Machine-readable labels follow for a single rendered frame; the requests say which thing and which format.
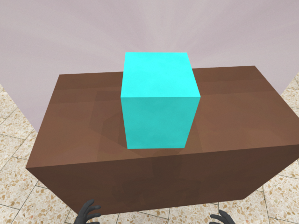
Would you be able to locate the carton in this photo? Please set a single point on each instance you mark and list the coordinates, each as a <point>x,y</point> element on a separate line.
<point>159,98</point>

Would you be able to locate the pedestal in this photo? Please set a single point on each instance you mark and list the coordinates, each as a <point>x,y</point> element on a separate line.
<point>242,135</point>

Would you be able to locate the right robot hand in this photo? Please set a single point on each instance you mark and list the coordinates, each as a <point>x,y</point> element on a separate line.
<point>225,218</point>

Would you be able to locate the left robot hand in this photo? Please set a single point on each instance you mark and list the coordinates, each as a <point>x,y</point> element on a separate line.
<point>82,217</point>

